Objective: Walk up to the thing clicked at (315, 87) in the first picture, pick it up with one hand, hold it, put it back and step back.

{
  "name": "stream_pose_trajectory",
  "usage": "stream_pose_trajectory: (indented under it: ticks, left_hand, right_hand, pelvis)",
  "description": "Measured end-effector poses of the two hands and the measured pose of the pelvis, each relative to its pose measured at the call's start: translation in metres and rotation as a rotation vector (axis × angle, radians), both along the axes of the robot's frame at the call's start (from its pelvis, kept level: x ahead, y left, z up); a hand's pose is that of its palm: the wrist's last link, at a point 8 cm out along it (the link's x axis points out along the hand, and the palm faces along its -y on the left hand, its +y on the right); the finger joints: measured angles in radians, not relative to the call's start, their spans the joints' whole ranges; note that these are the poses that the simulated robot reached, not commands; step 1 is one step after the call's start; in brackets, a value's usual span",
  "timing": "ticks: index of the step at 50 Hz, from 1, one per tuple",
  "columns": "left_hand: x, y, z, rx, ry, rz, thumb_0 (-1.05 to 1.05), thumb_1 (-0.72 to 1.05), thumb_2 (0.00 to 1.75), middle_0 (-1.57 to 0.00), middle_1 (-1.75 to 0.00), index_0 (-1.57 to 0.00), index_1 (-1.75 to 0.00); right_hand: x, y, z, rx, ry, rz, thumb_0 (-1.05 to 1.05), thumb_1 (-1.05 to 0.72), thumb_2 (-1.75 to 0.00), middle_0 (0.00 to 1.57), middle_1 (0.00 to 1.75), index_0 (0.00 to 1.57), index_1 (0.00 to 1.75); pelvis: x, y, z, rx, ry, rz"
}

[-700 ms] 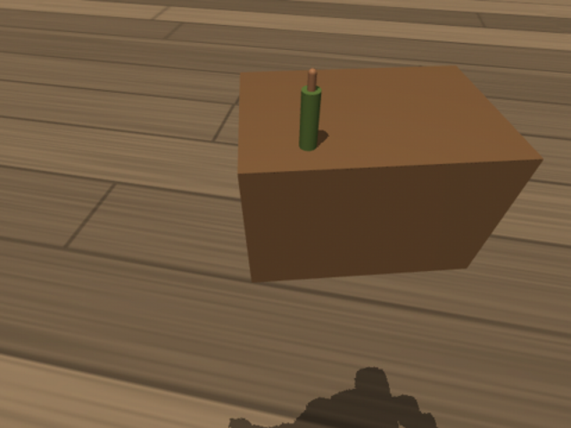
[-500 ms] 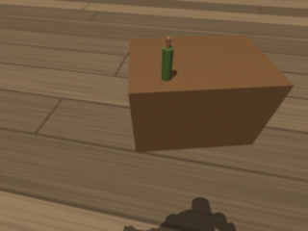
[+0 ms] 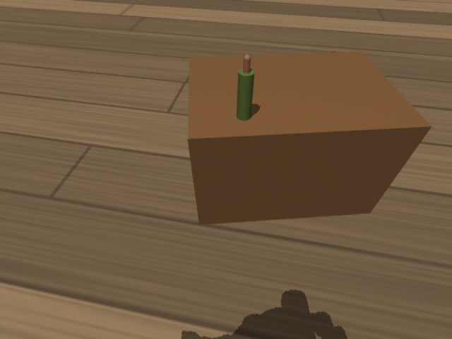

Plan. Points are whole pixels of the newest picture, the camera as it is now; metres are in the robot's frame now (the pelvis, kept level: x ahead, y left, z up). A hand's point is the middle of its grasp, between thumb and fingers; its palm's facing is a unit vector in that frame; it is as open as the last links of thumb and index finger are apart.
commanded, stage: stand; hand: right
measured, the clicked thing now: (245, 88) +0.94 -0.08 -0.06
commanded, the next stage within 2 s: walk up in 0.42 s
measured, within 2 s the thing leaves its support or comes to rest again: neither
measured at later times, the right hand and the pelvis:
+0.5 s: hand out of the picture +0.07 -0.26 -0.16, palm faces -0.05 +0.94 -0.33, open 7.3 cm; pelvis +0.01 +0.00 +0.00, yaw +1 degrees
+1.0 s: hand (306, 325) +0.19 -0.15 -0.14, palm faces -0.06 +0.92 -0.38, open 7.3 cm; pelvis +0.14 +0.12 -0.01, yaw +5 degrees
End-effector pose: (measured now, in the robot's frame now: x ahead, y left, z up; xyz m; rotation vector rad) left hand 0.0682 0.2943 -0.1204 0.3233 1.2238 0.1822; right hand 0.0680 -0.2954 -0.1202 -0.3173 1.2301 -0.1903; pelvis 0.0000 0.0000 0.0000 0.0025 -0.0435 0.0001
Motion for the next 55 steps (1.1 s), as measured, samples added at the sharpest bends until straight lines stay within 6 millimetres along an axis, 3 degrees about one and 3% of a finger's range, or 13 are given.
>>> stream_pose_trajectory:
  ticks: [24, 29, 33, 36, 39, 42, 49, 55]
  left_hand:
    - [-0.002, 0.005, 0.002, -0.006, -0.024, 0.021, 0.01, 0.91, 0.90, -0.20, -0.30, -0.20, -0.30]
    - [-0.018, 0.031, 0.006, 0.024, -0.046, 0.081, 0.01, 0.90, 0.90, -0.20, -0.30, -0.21, -0.30]
    - [-0.031, 0.063, 0.006, 0.047, 0.001, 0.121, 0.01, 0.90, 0.90, -0.20, -0.30, -0.21, -0.30]
    - [-0.030, 0.091, -0.002, 0.053, 0.027, 0.141, 0.01, 0.90, 0.90, -0.20, -0.30, -0.20, -0.30]
    - [-0.016, 0.121, -0.019, 0.054, 0.046, 0.141, 0.01, 0.90, 0.90, -0.20, -0.30, -0.20, -0.30]
    - [0.011, 0.136, -0.028, 0.044, 0.061, 0.122, 0.01, 0.91, 0.90, -0.20, -0.30, -0.20, -0.30]
    - [0.092, 0.143, -0.011, -0.005, -0.037, 0.064, 0.01, 0.91, 0.90, -0.20, -0.30, -0.20, -0.30]
    - [0.151, 0.144, 0.001, -0.008, -0.060, 0.025, 0.01, 0.91, 0.90, -0.20, -0.30, -0.20, -0.30]
  right_hand:
    - [-0.001, -0.003, 0.000, 0.009, 0.004, 0.008, 0.01, -0.91, -0.90, 0.20, 0.30, 0.21, 0.30]
    - [0.013, -0.006, 0.004, -0.022, 0.035, 0.051, 0.01, -0.91, -0.90, 0.20, 0.30, 0.21, 0.30]
    - [0.039, 0.002, 0.010, -0.045, 0.022, 0.079, 0.01, -0.91, -0.90, 0.20, 0.30, 0.21, 0.30]
    - [0.065, 0.018, 0.013, -0.064, 0.002, 0.101, 0.01, -0.91, -0.90, 0.20, 0.30, 0.21, 0.30]
    - [0.089, 0.040, 0.010, -0.088, -0.036, 0.102, 0.01, -0.91, -0.90, 0.20, 0.30, 0.21, 0.30]
    - [0.101, 0.062, 0.009, -0.087, -0.082, 0.082, 0.01, -0.91, -0.90, 0.20, 0.30, 0.21, 0.30]
    - [0.111, 0.099, 0.020, -0.049, -0.047, 0.054, 0.01, -0.90, -0.90, 0.20, 0.30, 0.21, 0.30]
    - [0.135, 0.108, 0.016, -0.028, -0.027, 0.044, 0.01, -0.90, -0.90, 0.20, 0.30, 0.21, 0.30]
  pelvis:
    - [0.004, 0.001, -0.001, -0.007, 0.001, 0.014]
    - [0.017, 0.013, -0.004, -0.014, 0.005, 0.038]
    - [0.034, 0.033, -0.007, -0.032, -0.007, 0.063]
    - [0.052, 0.053, -0.014, -0.042, -0.012, 0.084]
    - [0.071, 0.076, -0.027, -0.020, -0.021, 0.090]
    - [0.088, 0.093, -0.031, -0.008, -0.026, 0.081]
    - [0.133, 0.113, -0.011, -0.003, -0.027, 0.084]
    - [0.175, 0.120, -0.008, 0.013, -0.028, 0.076]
